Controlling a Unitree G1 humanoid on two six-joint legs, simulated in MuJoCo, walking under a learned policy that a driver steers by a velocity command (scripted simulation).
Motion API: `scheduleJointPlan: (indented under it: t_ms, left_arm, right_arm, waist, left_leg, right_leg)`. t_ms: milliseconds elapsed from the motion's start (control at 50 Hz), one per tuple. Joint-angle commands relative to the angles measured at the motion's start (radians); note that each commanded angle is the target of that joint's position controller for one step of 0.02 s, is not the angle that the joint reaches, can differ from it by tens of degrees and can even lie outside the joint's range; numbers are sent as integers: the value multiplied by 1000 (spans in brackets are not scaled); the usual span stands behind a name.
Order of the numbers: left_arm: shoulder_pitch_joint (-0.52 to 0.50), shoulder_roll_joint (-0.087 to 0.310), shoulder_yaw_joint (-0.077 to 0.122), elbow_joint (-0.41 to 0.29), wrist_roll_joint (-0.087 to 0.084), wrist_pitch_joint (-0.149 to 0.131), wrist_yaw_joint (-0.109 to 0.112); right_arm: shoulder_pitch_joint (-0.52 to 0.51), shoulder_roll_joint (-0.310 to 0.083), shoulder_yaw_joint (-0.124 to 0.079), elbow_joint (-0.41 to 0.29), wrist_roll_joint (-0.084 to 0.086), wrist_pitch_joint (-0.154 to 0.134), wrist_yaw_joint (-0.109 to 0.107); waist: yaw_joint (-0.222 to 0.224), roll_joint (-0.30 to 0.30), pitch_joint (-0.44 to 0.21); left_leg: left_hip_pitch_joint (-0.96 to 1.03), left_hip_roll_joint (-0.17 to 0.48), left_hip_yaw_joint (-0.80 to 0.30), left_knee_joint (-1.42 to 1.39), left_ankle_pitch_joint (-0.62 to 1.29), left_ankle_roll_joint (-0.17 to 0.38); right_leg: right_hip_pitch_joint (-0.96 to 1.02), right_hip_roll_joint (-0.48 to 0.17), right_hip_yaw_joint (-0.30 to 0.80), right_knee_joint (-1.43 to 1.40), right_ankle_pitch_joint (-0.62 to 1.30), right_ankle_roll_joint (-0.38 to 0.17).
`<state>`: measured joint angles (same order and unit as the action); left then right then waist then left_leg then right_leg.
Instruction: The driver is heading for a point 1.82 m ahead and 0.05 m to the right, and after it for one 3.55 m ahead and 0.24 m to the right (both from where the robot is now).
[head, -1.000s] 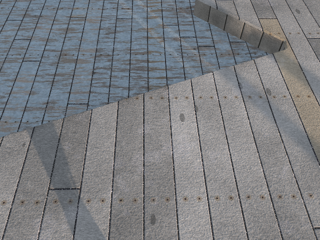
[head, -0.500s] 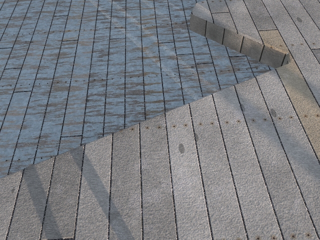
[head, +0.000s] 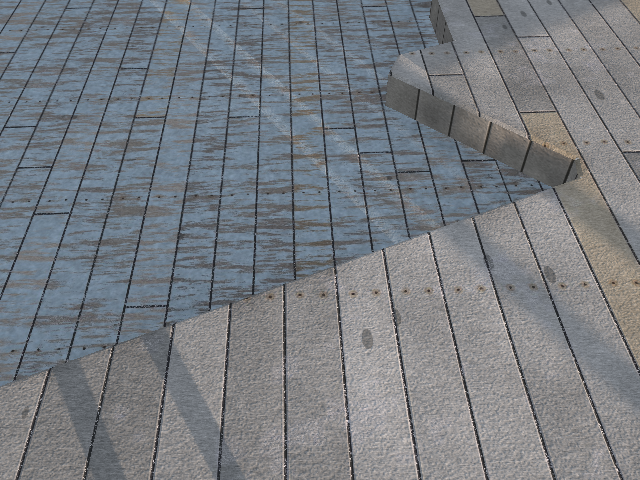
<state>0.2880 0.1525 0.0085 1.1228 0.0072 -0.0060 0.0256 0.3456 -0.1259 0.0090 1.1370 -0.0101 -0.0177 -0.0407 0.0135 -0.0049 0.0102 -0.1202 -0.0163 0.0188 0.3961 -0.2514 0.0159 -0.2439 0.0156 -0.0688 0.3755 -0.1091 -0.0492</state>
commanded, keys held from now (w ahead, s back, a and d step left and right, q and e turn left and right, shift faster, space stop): no key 1.00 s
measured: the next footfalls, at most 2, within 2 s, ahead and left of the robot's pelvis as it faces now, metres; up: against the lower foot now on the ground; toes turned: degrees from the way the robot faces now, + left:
right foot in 1.66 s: +0.21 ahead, -0.11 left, +0.00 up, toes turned -5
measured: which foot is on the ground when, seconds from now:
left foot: down 0.00-1.00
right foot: down 0.00-1.00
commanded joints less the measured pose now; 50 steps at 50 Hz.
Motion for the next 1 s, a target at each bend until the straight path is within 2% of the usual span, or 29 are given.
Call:
scheduleJointPlan:
  t_ms: [20,380,1000]
  left_arm:
    - [48,64,5,-7,0,-7,4]
    - [83,42,-2,34,0,-8,12]
    - [97,27,-3,57,-2,-5,18]
  right_arm:
    - [73,-73,-9,-9,0,-5,-2]
    - [98,-52,-2,3,2,-8,-6]
    - [127,-40,2,15,1,-11,-10]
  waist:
    - [-1,9,71]
    - [-1,13,78]
    - [-4,15,84]
  left_leg:
    - [-141,108,-111,-117,-25,39]
    - [-100,108,-101,-107,62,42]
    - [-59,112,-95,-101,144,42]
  right_leg:
    - [66,-105,139,-67,-71,3]
    - [79,-111,133,-41,11,4]
    - [99,-115,122,-19,74,5]
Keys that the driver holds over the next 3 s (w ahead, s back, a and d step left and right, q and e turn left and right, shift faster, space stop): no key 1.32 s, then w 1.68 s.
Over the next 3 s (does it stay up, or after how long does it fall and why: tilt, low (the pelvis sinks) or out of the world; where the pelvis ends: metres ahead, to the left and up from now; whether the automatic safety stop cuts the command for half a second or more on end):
stays up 0.85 -0.06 0.00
